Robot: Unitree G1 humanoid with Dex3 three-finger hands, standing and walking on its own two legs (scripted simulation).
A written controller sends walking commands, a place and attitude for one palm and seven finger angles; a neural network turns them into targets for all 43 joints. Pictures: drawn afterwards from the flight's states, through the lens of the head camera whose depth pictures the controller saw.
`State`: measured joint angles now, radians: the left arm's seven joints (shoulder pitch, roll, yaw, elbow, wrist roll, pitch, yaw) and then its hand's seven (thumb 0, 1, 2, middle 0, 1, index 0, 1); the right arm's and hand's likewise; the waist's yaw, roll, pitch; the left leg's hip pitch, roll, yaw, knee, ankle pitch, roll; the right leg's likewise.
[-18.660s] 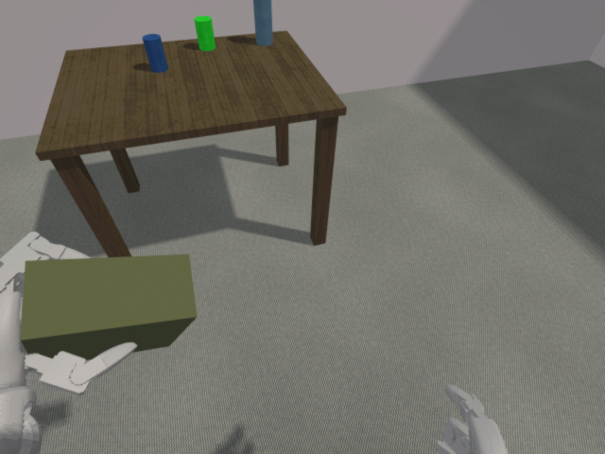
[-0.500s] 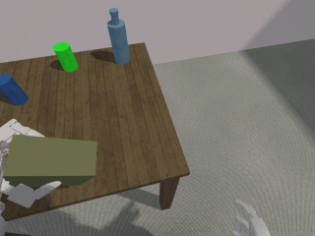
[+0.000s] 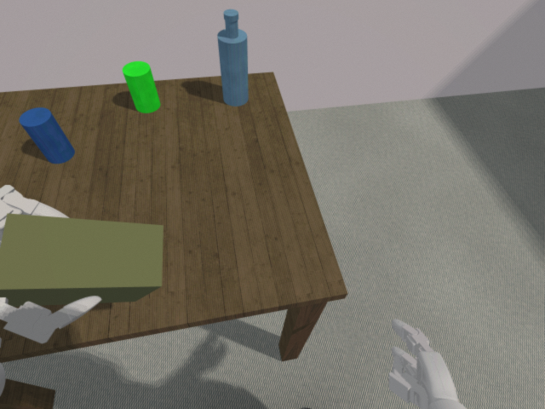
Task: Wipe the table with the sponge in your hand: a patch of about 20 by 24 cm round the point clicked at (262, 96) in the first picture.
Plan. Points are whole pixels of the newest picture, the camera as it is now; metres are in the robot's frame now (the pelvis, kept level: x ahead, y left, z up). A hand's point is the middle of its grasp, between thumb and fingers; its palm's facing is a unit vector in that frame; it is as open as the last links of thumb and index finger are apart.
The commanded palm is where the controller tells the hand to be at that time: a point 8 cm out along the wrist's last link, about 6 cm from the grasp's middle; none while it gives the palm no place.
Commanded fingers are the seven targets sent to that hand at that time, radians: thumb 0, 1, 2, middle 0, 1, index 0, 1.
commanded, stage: come to a stop and stand still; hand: left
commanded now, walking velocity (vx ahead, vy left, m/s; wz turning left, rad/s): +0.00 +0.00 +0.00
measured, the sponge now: (107, 267) +0.24 +0.21 +0.12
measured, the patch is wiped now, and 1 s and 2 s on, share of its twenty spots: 0.00 0.00 0.00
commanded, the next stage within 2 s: look again from close up in 0.02 s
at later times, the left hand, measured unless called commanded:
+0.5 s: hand (48, 301) +0.19 +0.24 +0.15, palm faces +0.34 -0.86 -0.37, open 10.6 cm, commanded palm +0.13 +0.27 +0.18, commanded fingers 0.00 0.10 1.30 -1.20 -1.60 -1.20 -1.60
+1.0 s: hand (154, 242) +0.26 +0.16 +0.16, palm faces +0.22 -0.90 -0.38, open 10.6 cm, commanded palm +0.20 +0.20 +0.18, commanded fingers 0.00 0.10 1.30 -1.20 -1.60 -1.20 -1.60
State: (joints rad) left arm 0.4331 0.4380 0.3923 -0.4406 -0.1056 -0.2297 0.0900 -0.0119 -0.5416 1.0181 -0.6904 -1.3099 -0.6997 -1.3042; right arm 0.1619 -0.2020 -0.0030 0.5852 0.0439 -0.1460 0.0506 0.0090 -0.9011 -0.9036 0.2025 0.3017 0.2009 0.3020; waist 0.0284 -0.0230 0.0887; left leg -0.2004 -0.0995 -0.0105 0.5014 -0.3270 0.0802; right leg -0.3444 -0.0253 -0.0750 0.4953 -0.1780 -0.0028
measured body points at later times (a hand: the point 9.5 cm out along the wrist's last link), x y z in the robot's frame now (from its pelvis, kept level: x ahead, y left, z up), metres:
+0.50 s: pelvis -0.03 -0.01 +0.00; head +0.00 +0.00 +0.45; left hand +0.17 +0.28 +0.17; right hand +0.15 -0.24 -0.07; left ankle -0.04 +0.06 -0.73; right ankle +0.05 -0.12 -0.73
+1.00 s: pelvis +0.01 -0.06 -0.01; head +0.03 -0.05 +0.44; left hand +0.24 +0.20 +0.18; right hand +0.16 -0.30 -0.08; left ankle -0.04 +0.06 -0.73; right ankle +0.05 -0.12 -0.73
